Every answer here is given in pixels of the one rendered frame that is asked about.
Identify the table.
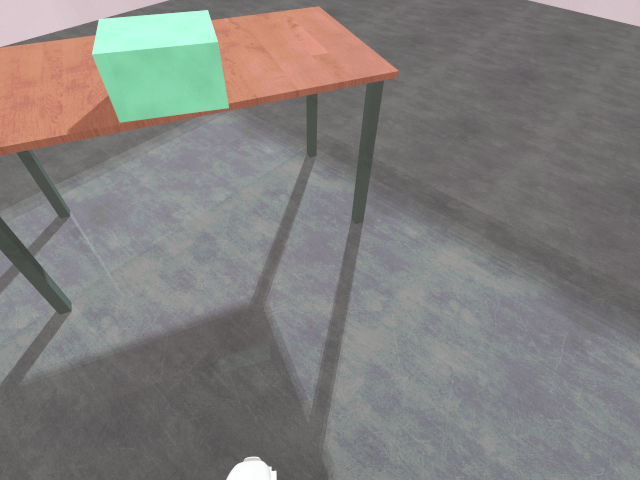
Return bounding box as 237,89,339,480
0,6,399,315

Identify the carton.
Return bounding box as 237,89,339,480
92,10,229,123

